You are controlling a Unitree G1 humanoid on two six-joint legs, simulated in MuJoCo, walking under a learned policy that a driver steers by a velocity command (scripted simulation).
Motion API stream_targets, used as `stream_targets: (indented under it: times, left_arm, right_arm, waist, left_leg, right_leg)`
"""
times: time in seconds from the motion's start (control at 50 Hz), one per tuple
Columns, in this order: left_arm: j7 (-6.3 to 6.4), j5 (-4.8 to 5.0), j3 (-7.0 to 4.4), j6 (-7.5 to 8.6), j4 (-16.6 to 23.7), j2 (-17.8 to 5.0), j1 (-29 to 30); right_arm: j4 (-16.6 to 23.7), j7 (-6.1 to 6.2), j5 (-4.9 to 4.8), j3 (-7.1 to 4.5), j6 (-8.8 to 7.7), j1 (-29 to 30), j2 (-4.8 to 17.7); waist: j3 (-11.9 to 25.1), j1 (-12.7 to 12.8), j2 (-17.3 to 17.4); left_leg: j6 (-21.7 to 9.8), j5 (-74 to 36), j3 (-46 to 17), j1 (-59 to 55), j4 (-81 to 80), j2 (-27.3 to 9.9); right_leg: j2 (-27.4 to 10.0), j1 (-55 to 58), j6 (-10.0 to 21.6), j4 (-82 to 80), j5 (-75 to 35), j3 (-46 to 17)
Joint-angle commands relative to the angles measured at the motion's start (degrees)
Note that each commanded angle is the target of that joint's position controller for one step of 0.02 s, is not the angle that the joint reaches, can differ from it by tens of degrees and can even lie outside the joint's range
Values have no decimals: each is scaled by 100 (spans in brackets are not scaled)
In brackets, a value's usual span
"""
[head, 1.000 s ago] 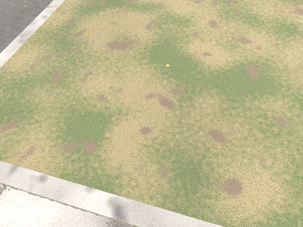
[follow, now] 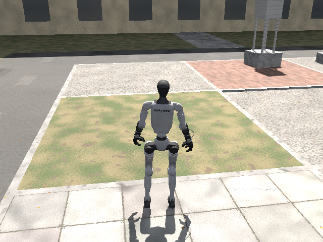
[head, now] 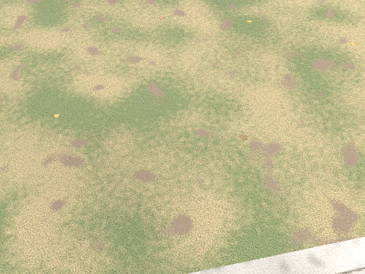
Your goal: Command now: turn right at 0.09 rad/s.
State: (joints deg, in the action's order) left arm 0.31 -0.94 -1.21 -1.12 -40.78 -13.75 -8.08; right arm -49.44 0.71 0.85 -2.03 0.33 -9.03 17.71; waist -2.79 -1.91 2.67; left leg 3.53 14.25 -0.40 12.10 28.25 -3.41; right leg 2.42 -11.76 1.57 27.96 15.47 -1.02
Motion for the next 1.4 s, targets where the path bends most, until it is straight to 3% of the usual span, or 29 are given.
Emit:
stream_targets:
  times: [0.02, 0.1, 0.46, 0.5, 0.52, 0.56, 0.62, 0.68, 0.72, 0.74, 0.76, 0.78, 0.8, 0.84, 0.88, 0.94, 1.0, 1.06, 1.12, 1.16, 1.2, 1.22, 1.24, 1.26, 1.28, 1.3, 1.32, 1.36, 1.4]
  left_arm:
    - [13, -24, -206, 103, 222, -834, 39]
    - [21, 8, -203, 94, 105, -880, 51]
    - [60, 50, -201, 110, -760, -848, -174]
    - [98, 96, -237, 79, -889, -943, -313]
    - [110, 128, -282, 64, -922, -1067, -407]
    - [113, 160, -355, 116, -1000, -1309, -712]
    - [121, 160, -378, 337, -1017, -1264, -792]
    - [106, 300, -388, 366, -854, -1248, -283]
    - [78, 254, -336, 324, -797, -1074, -128]
    - [44, 175, -218, 355, -746, -698, -77]
    - [53, 125, -143, 452, -469, -423, 26]
    - [63, 297, -219, 544, -469, -691, -47]
    - [31, 414, -249, 615, -511, -835, -147]
    - [-2, 314, -299, 692, -614, -916, -135]
    - [-74, 208, -328, 679, -610, -852, -8]
    - [-132, 181, -263, 609, -474, -542, 337]
    - [-160, 211, -166, 610, -206, -339, 1036]
    - [-230, 246, -127, 631, -28, -331, 1560]
    - [-319, 269, -131, 681, 119, -421, 1825]
    - [-345, 256, -217, 708, 88, -636, 1551]
    - [-273, 261, -428, 677, -288, -1017, 230]
    - [-201, 230, -528, 636, -575, -1231, -814]
    - [-171, 82, -661, 604, -766, -1750, -1632]
    - [-178, 135, -514, 575, -846, -1270, -1583]
    - [-180, 195, -414, 597, -796, -1031, -976]
    - [-183, 177, -357, 630, -704, -858, -461]
    - [-221, 130, -302, 679, -697, -682, -133]
    - [-257, 58, -254, 742, -730, -511, 119]
    - [-256, 102, -271, 782, -856, -616, 19]
  right_arm:
    - [169, -2, -7, -123, -75, -29, 736]
    - [-41, -1, -3, -113, -135, 84, 637]
    - [-769, 154, -55, -80, -77, -28, 608]
    - [-851, 164, -95, -74, -59, -113, 521]
    - [-816, 163, -122, -69, -68, -28, 475]
    - [-607, 132, -163, -40, -171, 284, 355]
    - [-447, -1, -289, -78, -421, 427, 451]
    - [-639, -139, -279, -91, -588, -12, 384]
    - [-1163, -150, -185, -180, -564, -1053, 391]
    - [-1286, -123, -168, -248, -544, -1625, 586]
    - [-1271, -135, -175, -374, -558, -2112, 1275]
    - [-1233, -172, -88, -272, -634, -1905, 1053]
    - [-1067, -169, -126, -197, -698, -1432, 783]
    - [-879, -206, -117, -118, -738, -1015, 556]
    - [-877, -205, -78, -32, -686, -1122, 328]
    - [-931, -105, -67, -32, -606, -1442, 439]
    - [-878, -7, -66, -31, -552, -1488, 526]
    - [-959, 28, -105, -50, -536, -1820, 555]
    - [-1002, 38, -155, -97, -486, -1918, 564]
    - [-934, 51, -139, -160, -444, -1776, 682]
    - [-855, 60, -84, -198, -340, -1616, 744]
    - [-751, 56, -40, -150, -326, -1552, 656]
    - [-639, -39, -25, 63, -420, -2264, -101]
    - [-771, -93, -128, 70, -590, -2168, -45]
    - [-485, -126, -320, -100, -716, -1487, 501]
    - [-339, -107, -396, -123, -779, -1042, 588]
    - [-308, -63, -350, -146, -773, -875, 497]
    - [-378, -16, -228, -162, -623, -1179, 236]
    - [-313, 6, -183, -140, -505, -1167, 62]
  waist:
    - [397, 139, -759]
    - [251, 144, -295]
    - [307, 93, -354]
    - [333, 132, -498]
    - [153, 216, -658]
    - [-325, 392, -1186]
    - [-589, 388, -1292]
    - [-264, 26, -916]
    - [100, -382, -663]
    - [277, -571, 61]
    - [415, -641, 1533]
    - [235, -477, 1067]
    - [-255, -252, 640]
    - [-414, -81, 308]
    - [-268, -62, 353]
    - [-183, -124, 220]
    - [-356, -251, 166]
    - [-528, -375, 196]
    - [-584, -267, 207]
    - [-242, 41, 321]
    - [687, 760, 480]
    - [1341, 1201, 401]
    - [2401, 946, -936]
    - [2772, 958, -1290]
    - [1573, 870, -1144]
    - [860, 672, -735]
    - [387, 443, -405]
    - [254, 65, -630]
    - [98, -40, -639]
  left_leg:
    - [-78, -857, -83, -227, -391, -124]
    - [-120, -969, -109, -168, -535, -103]
    - [-126, -948, -14, -416, -567, -51]
    - [-164, 248, 285, -230, -271, 206]
    - [-207, 852, 428, 128, 67, 332]
    - [-337, 1220, 448, 1061, 936, 411]
    - [-698, 1709, -141, 1922, 1866, -56]
    - [-841, 853, 135, 802, 534, -35]
    - [-636, -328, 503, -1157, -126, 442]
    - [-780, 215, -486, -1854, -584, -200]
    - [-1526, 1133, -3032, -2357, -1618, -1591]
    - [-1989, 1995, -3997, -2052, -1957, -2002]
    - [-1886, 2174, -3524, -1866, -1960, -1869]
    - [-1483, 1068, -2414, -1721, -1984, -1407]
    - [-1258, -555, -1493, -1598, -1981, -1031]
    - [-1330, -2102, -847, -1562, -2002, -855]
    - [-1260, -2174, -432, -1120, -2218, -655]
    - [-1292, -2070, -326, -1145, -2360, -753]
    - [-1291, -2592, -279, -1691, -2130, -1012]
    - [-1195, -4106, -220, -2052, -1595, -1126]
    - [-1027, -5835, -31, -2028, -39, -960]
    - [-893, -5057, -12, -956, 1301, -791]
    - [-511, -1993, 126, 1486, 3738, 181]
    - [-548, 1702, -634, 2216, 4826, 663]
    - [-671, 1524, -725, 2786, 5174, 290]
    - [-741, 1005, -555, 2750, 4956, -26]
    - [-711, 624, -432, 2563, 4530, -251]
    - [-636, 284, -460, 1854, 4052, -515]
    - [-502, 204, -359, 1803, 3680, -602]
  right_leg:
    - [-813, 121, 281, -823, -634, -871]
    - [-684, 252, 229, -623, -1141, -742]
    - [-492, 260, 155, -609, -1566, -478]
    - [-440, 242, 277, -757, 195, -535]
    - [-573, 126, 440, -970, 1523, -809]
    - [-1368, 31, 939, -1717, 3147, -2041]
    - [-2050, 281, 1317, -2008, 2586, -2859]
    - [-1591, 36, 923, -1724, 1413, -1771]
    - [-956, -990, 623, -882, 796, -881]
    - [-490, -1595, 313, 453, 520, -291]
    - [162, -2739, -74, 2278, 1360, 245]
    - [-10, -3178, -20, 3392, 1843, -403]
    - [-358, -3615, 109, 3766, 1287, -582]
    - [-739, -3660, 199, 3589, 221, -385]
    - [-870, -3247, 119, 3157, -367, -192]
    - [-811, -3168, -126, 2548, -823, 106]
    - [-645, -2727, -225, 1283, -1510, 319]
    - [-490, -2421, -164, 535, -1912, 433]
    - [-447, -2428, 61, 135, -1792, 335]
    - [-267, -1915, 264, 70, -1489, 393]
    - [63, -249, 560, 72, -1314, 611]
    - [-399, 1503, 823, 277, -1362, 125]
    - [-2028, 3968, 1835, 146, -189, -2580]
    - [-2511, 3998, 2008, -959, 526, -4278]
    - [-2278, 2997, 1671, -1236, 802, -3540]
    - [-2072, 1953, 1486, -1454, 442, -2700]
    - [-1828, 1063, 1358, -1669, -148, -2063]
    - [-1482, 148, 1220, -1983, -633, -1338]
    - [-1433, -306, 1307, -2218, -896, -989]
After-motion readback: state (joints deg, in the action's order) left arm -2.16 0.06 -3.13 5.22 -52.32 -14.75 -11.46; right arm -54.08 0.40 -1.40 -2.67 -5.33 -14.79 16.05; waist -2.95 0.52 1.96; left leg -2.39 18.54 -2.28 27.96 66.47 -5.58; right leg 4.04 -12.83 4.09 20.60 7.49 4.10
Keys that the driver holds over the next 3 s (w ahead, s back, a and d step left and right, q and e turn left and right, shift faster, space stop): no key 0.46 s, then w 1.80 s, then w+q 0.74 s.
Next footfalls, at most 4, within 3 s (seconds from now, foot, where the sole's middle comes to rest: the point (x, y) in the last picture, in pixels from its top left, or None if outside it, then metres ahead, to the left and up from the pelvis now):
1.22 right None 0.47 -0.06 -0.77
1.72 left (145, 209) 0.76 0.19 -0.77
2.28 right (196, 145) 1.08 -0.04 -0.77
2.84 left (142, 107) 1.34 0.23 -0.77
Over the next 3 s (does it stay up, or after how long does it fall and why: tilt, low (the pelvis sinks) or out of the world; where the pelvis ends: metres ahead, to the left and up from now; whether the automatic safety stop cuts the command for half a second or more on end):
stays up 1.29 0.15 0.00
